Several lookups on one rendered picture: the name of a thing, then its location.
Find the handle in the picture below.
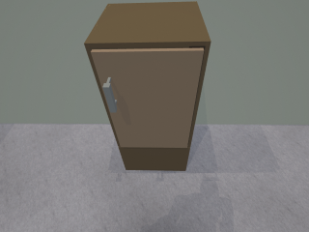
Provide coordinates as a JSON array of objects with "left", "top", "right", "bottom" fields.
[{"left": 102, "top": 77, "right": 117, "bottom": 113}]

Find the cupboard door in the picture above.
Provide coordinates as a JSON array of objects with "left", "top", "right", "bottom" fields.
[{"left": 91, "top": 47, "right": 205, "bottom": 148}]

